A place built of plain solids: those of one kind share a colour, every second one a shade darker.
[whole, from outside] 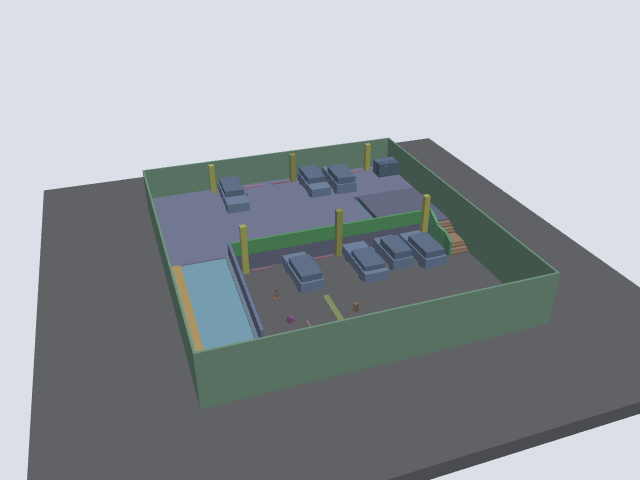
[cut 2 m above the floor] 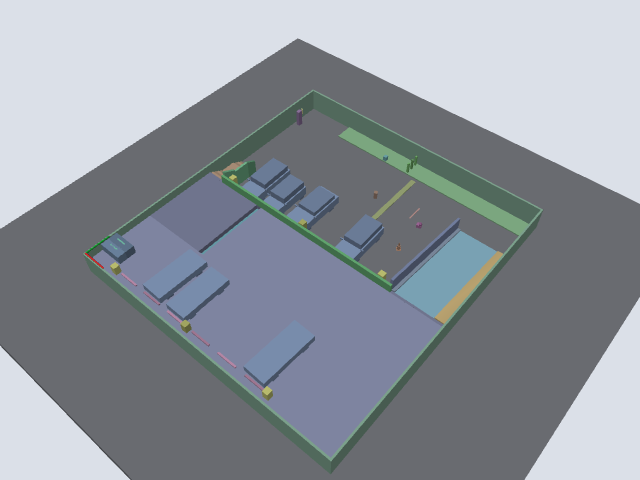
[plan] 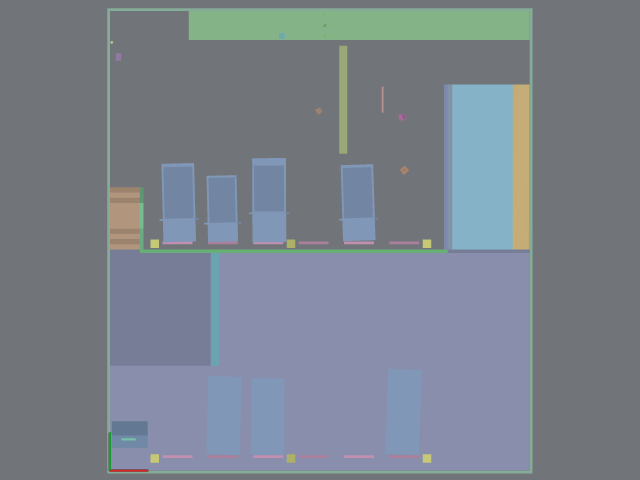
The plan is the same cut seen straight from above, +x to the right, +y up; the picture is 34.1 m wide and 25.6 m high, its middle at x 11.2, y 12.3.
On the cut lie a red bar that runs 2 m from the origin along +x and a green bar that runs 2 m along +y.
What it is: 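A basement split-level car park deck of the 2000s; 22.4 x 24.5 m, two half-decks side by side, the upper one 1.28 m above the lower, 2.57 m to the soffit over the upper one; a stair core of 9 risers of 0.142 m and treads of 0.28 m with a mid landing; a car ramp of 1 in 6.9; drive aisles of 6.36 and 6.60 m, bays of 2.42 x 4.8 m, a walkway of 1.55 m with a kerb of about 0.12 m, a stair door of 0.92 x 2.1 m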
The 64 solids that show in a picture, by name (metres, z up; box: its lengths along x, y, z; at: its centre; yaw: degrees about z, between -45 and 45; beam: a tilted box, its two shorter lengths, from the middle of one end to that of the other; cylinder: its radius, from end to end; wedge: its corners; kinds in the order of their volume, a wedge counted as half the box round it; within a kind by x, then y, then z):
{
 "upper_deck_1": {"box": [5.38, 6.02, 1.33], "at": [2.69, 8.6, 0.62]},
 "upper_deck_2": {"box": [22.38, 5.6, 1.33], "at": [11.19, 2.8, 0.62]},
 "upper_deck_3": {"box": [22.38, 0.2, 1.33], "at": [11.19, 11.7, 0.62]},
 "upper_deck_4": {"box": [16.55, 6.02, 1.33], "at": [14.1, 8.6, 0.62]},
 "wall_1": {"box": [0.15, 24.81, 3.93], "at": [-0.07, 12.26, 1.92]},
 "wall_2": {"box": [22.68, 0.15, 3.93], "at": [11.19, -0.07, 1.92]},
 "wall_3": {"box": [22.68, 0.15, 3.93], "at": [11.19, 24.59, 1.92]},
 "wall_4": {"box": [0.15, 24.81, 3.93], "at": [22.45, 12.26, 1.92]},
 "car_1": {"box": [1.54, 2.76, 0.51], "at": [3.65, 14.83, 1.2], "yaw": 1.4},
 "car_2": {"box": [1.74, 4.19, 0.76], "at": [3.67, 14.29, 0.56], "yaw": 1.4},
 "car_3": {"box": [1.4, 2.41, 0.56], "at": [5.98, 14.43, 1.25], "yaw": 1.3},
 "car_4": {"box": [1.6, 3.54, 0.79], "at": [5.99, 13.97, 0.57], "yaw": 1.3},
 "car_5": {"box": [1.78, 4.18, 0.87], "at": [6.08, 2.94, 1.9], "yaw": -1.6},
 "car_6": {"box": [1.58, 2.81, 0.57], "at": [6.1, 3.52, 2.62], "yaw": -1.6},
 "car_7": {"box": [1.55, 2.71, 0.51], "at": [8.42, 2.36, 2.47], "yaw": -0.2},
 "car_8": {"box": [1.75, 4.08, 0.75], "at": [8.42, 2.89, 1.84], "yaw": -0.2},
 "car_9": {"box": [1.8, 4.48, 0.72], "at": [8.49, 14.43, 0.54], "yaw": 0.2},
 "car_10": {"box": [1.6, 2.46, 0.4], "at": [8.49, 15.05, 1.1], "yaw": 0.2},
 "car_11": {"box": [1.53, 2.69, 0.5], "at": [13.21, 14.82, 1.2], "yaw": 1.8},
 "car_12": {"box": [1.73, 4.06, 0.77], "at": [13.23, 14.29, 0.57], "yaw": 1.8},
 "car_13": {"box": [1.59, 2.91, 0.51], "at": [15.63, 2.5, 2.49], "yaw": -2.1},
 "car_14": {"box": [1.79, 4.53, 0.77], "at": [15.66, 3.13, 1.85], "yaw": -2.1},
 "car_ramp_1": {"wedge": [[18.01, 11.8, -0.05], [18.01, 11.8, 1.28], [18.01, 20.59, -0.05], [18.01, 20.59, 0.0], [22.38, 11.8, -0.05], [22.38, 11.8, 1.28], [22.38, 20.59, -0.05], [22.38, 20.59, 0.0]]},
 "stair_step_1": {"box": [1.59, 0.33, 1.19], "at": [0.8, 11.91, 0.54]},
 "stair_step_2": {"box": [1.59, 0.6, 1.05], "at": [0.8, 12.05, 0.47]},
 "stair_step_3": {"box": [1.59, 0.88, 0.9], "at": [0.8, 12.19, 0.4]},
 "stair_step_4": {"box": [1.59, 1.16, 0.76], "at": [0.8, 12.33, 0.33]},
 "stair_step_5": {"box": [1.59, 2.53, 0.62], "at": [0.8, 13.01, 0.26]},
 "stair_step_6": {"box": [1.59, 2.81, 0.48], "at": [0.8, 13.15, 0.19]},
 "stair_step_7": {"box": [1.59, 3.08, 0.33], "at": [0.8, 13.29, 0.12]},
 "stair_step_8": {"box": [1.59, 3.36, 0.19], "at": [0.8, 13.43, 0.05]},
 "ramp_footway_1": {"wedge": [[21.48, 11.8, -0.05], [21.48, 11.8, 1.4], [21.48, 20.59, -0.05], [21.48, 20.59, 0.12], [22.38, 11.8, -0.05], [22.38, 11.8, 1.4], [22.38, 20.59, -0.05], [22.38, 20.59, 0.12]]},
 "walkway_1": {"box": [18.18, 1.55, 0.15], "at": [13.29, 23.73, 0.03]},
 "column_1": {"box": [0.45, 0.45, 2.62], "at": [2.39, 0.65, 2.54]},
 "column_2": {"box": [0.45, 0.45, 3.9], "at": [2.39, 12.1, 1.9]},
 "column_3": {"box": [0.45, 0.45, 2.62], "at": [9.65, 0.65, 2.54]},
 "column_4": {"box": [0.45, 0.45, 3.9], "at": [9.65, 12.1, 1.9]},
 "column_5": {"box": [0.45, 0.45, 2.62], "at": [16.91, 0.65, 2.54]},
 "column_6": {"box": [0.45, 0.45, 3.9], "at": [16.91, 12.1, 1.9]},
 "split_parapet_1": {"box": [16.42, 0.2, 1.16], "at": [9.8, 11.7, 1.81]},
 "bike_hold_1": {"box": [1.92, 0.76, 1.29], "at": [1.05, 1.6, 1.88]},
 "bike_hold_2": {"box": [1.92, 0.76, 1.29], "at": [1.05, 2.25, 1.88]},
 "drain_bed_1": {"box": [0.47, 6.02, 0.93], "at": [5.6, 8.6, 0.42]},
 "ramp_guard_1": {"wedge": [[17.81, 11.8, -0.05], [17.81, 11.8, 2.45], [17.81, 20.59, -0.05], [17.81, 20.59, 1.17], [18.01, 11.8, -0.05], [18.01, 11.8, 2.45], [18.01, 20.59, -0.05], [18.01, 20.59, 1.17]]},
 "ramp_kerb_1": {"wedge": [[18.01, 11.8, -0.05], [18.01, 11.8, 1.4], [18.01, 20.59, -0.05], [18.01, 20.59, 0.12], [18.26, 11.8, -0.05], [18.26, 11.8, 1.4], [18.26, 20.59, -0.05], [18.26, 20.59, 0.12]]},
 "stair_guard_1": {"wedge": [[1.59, 11.8, -0.05], [1.59, 11.8, 2.33], [1.59, 12.91, -0.05], [1.59, 12.91, 1.76], [1.79, 11.8, -0.05], [1.79, 11.8, 2.33], [1.79, 12.91, -0.05], [1.79, 12.91, 1.76]]},
 "stair_guard_2": {"wedge": [[1.59, 14.28, -0.05], [1.59, 14.28, 1.62], [1.59, 15.11, -0.05], [1.59, 15.11, 1.19], [1.79, 14.28, -0.05], [1.79, 14.28, 1.62], [1.79, 15.11, -0.05], [1.79, 15.11, 1.19]]},
 "stair_guard_3": {"box": [0.2, 1.37, 1.67], "at": [1.69, 13.59, 0.78]},
 "wheelstop_1": {"box": [1.6, 0.15, 0.15], "at": [3.6, 0.75, 1.31]},
 "wheelstop_2": {"box": [1.6, 0.15, 0.15], "at": [3.6, 12.15, 0.03]},
 "wheelstop_3": {"box": [1.6, 0.15, 0.15], "at": [6.02, 0.75, 1.31]},
 "wheelstop_4": {"box": [1.6, 0.15, 0.15], "at": [6.02, 12.15, 0.03]},
 "wheelstop_5": {"box": [1.6, 0.15, 0.15], "at": [8.44, 0.75, 1.31]},
 "wheelstop_6": {"box": [1.6, 0.15, 0.15], "at": [8.44, 12.15, 0.03]},
 "wheelstop_7": {"box": [1.6, 0.15, 0.15], "at": [10.86, 0.75, 1.31]},
 "wheelstop_8": {"box": [1.6, 0.15, 0.15], "at": [10.86, 12.15, 0.03]},
 "wheelstop_9": {"box": [1.6, 0.15, 0.15], "at": [13.28, 0.75, 1.31]},
 "wheelstop_10": {"box": [1.6, 0.15, 0.15], "at": [13.28, 12.15, 0.03]},
 "wheelstop_11": {"box": [1.6, 0.15, 0.15], "at": [15.7, 0.75, 1.31]},
 "wheelstop_12": {"box": [1.6, 0.15, 0.15], "at": [15.7, 12.15, 0.03]},
 "hump_1": {"box": [0.42, 5.76, 0.12], "at": [12.44, 19.78, 0.01]},
 "pay_station_1": {"box": [0.3, 0.4, 1.5], "at": [0.45, 22.06, 0.7]},
 "wet_floor_sign_1": {"box": [0.28, 0.31, 0.65], "at": [11.14, 19.18, 0.27], "yaw": 31.2},
 "cable_cover_1": {"box": [0.11, 1.38, 0.07], "at": [14.54, 19.78, -0.02]}
}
